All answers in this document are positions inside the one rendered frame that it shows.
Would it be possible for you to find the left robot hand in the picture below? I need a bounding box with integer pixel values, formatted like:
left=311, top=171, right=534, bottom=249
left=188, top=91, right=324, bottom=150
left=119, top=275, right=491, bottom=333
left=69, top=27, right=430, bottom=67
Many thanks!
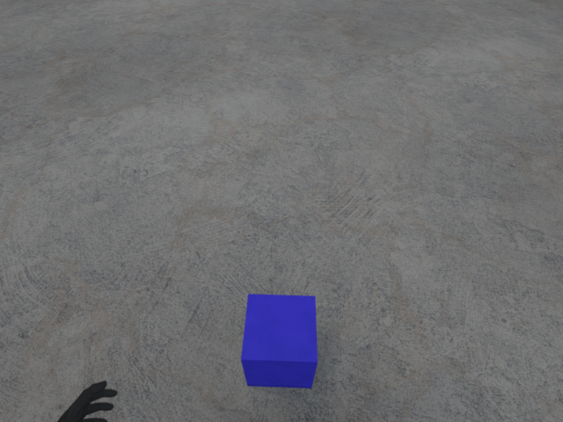
left=57, top=381, right=117, bottom=422

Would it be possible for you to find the carton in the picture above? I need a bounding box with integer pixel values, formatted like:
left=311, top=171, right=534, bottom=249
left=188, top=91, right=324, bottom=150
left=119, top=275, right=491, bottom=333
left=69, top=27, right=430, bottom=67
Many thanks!
left=241, top=294, right=318, bottom=389

